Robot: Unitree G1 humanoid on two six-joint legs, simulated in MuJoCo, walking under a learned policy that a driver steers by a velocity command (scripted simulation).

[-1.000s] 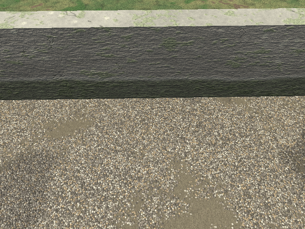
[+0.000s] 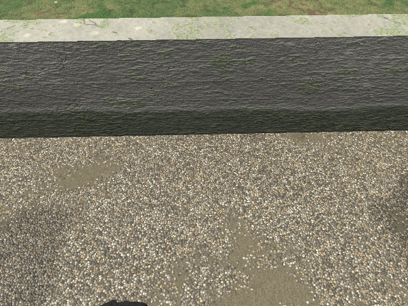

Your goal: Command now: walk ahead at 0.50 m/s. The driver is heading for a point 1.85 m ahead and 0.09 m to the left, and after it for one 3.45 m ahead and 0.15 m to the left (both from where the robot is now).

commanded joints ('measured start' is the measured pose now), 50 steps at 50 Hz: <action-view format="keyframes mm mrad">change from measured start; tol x32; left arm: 1 -49 62 19 -78 -7 -19 9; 50 -92 45 15 -114 9 -25 -6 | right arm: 1 -53 -67 -21 -78 -2 -21 -4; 50 -115 -69 -19 -97 -2 -10 -1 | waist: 1 -6 -5 -129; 50 16 2 -65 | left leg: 1 116 21 -32 -54 155 21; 50 54 34 -59 -40 342 21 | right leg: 1 -40 -83 95 -137 218 -19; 50 -57 -88 42 -86 367 -20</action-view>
